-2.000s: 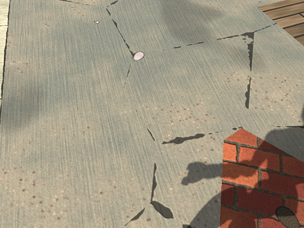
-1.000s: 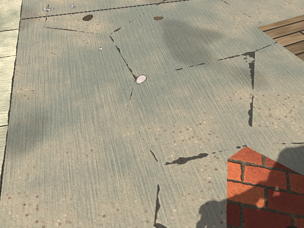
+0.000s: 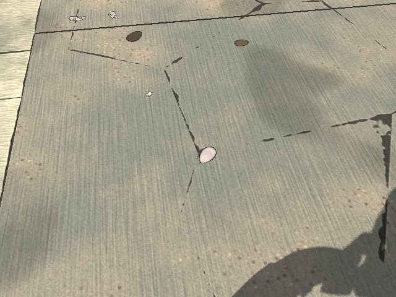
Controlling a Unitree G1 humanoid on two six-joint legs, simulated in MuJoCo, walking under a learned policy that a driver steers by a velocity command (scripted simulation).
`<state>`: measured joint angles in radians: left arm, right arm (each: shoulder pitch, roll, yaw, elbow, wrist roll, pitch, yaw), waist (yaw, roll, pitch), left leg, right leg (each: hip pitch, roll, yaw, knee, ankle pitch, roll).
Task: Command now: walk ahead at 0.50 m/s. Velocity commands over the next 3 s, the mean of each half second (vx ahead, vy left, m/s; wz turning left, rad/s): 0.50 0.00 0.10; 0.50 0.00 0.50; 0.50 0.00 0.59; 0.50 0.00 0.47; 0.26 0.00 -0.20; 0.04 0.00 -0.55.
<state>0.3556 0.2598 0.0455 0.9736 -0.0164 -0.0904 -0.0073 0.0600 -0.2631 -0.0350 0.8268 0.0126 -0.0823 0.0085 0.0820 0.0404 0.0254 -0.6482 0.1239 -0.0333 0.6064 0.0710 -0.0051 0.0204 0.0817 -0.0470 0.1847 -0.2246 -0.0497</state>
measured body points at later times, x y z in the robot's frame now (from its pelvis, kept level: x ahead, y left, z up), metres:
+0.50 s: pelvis +0.28 +0.06 +0.01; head +0.30 +0.07 +0.45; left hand +0.47 +0.31 -0.10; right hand +0.28 -0.22 -0.12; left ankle +0.22 +0.14 -0.74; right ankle +0.48 -0.12 -0.69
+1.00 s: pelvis +0.55 +0.04 +0.00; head +0.57 +0.05 +0.45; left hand +0.48 +0.32 -0.13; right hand +0.80 -0.16 -0.09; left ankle +0.64 +0.24 -0.68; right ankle +0.53 -0.08 -0.74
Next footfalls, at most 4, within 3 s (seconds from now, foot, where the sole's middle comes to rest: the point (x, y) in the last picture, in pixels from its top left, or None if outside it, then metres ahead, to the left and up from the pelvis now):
0.12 left None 0.26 0.14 -0.78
0.66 right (242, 275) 0.56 -0.08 -0.78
1.18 left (151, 221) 0.74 0.26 -0.78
1.68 right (164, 149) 1.09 0.27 -0.78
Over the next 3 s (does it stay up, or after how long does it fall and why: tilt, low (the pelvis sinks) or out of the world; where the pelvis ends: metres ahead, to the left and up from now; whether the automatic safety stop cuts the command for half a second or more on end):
stays up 1.14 0.52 0.00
